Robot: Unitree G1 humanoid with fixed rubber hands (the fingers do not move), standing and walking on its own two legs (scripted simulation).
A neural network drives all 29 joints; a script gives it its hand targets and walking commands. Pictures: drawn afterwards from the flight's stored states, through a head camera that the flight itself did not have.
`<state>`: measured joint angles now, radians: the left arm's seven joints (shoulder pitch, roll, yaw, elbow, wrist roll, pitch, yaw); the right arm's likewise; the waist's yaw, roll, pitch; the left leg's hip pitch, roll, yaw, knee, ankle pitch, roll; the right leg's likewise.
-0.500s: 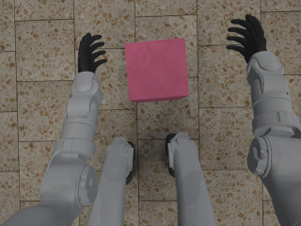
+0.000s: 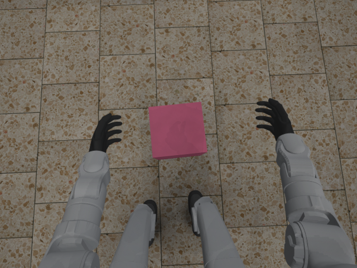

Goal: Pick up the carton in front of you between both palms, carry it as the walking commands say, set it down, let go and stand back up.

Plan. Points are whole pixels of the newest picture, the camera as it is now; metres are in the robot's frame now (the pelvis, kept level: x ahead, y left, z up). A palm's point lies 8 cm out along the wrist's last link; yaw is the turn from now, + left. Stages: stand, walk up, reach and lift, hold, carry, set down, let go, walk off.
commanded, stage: let go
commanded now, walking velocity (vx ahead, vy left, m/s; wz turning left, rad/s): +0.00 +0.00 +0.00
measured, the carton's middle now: (177, 134) +0.45 -0.01 -0.57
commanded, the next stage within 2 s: stand in 0.94 s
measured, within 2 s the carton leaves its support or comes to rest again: neither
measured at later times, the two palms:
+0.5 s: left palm (12, 225) +0.22 +0.27 +0.00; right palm (292, 203) +0.23 -0.20 +0.00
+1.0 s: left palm (3, 224) +0.22 +0.28 +0.01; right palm (304, 221) +0.20 -0.21 +0.00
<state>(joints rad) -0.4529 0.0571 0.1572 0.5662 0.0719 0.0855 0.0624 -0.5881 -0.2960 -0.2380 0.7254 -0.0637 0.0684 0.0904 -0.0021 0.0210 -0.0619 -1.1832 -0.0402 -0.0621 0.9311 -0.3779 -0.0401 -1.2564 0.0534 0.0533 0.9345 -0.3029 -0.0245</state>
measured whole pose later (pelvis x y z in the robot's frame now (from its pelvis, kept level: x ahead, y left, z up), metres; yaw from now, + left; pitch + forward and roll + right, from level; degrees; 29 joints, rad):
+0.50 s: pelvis +0.06 +0.03 +0.08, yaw +0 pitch +7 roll -1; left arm 0.22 0.21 0.03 0.46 -0.03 0.01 -0.05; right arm 0.18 -0.21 -0.06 0.49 0.00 0.01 0.06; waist 0.01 0.02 0.00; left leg -0.29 -0.04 -0.08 0.48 -0.31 0.02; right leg -0.34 0.02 0.05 0.46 -0.25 0.01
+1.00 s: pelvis +0.06 +0.03 +0.08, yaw +0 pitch -2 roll -1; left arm 0.18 0.25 0.01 0.50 0.03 0.12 0.00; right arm 0.23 -0.24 -0.03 0.51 -0.03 0.08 0.02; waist 0.00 0.01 0.06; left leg -0.10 -0.04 -0.07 0.48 -0.33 0.02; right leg -0.16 0.02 0.05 0.47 -0.27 0.01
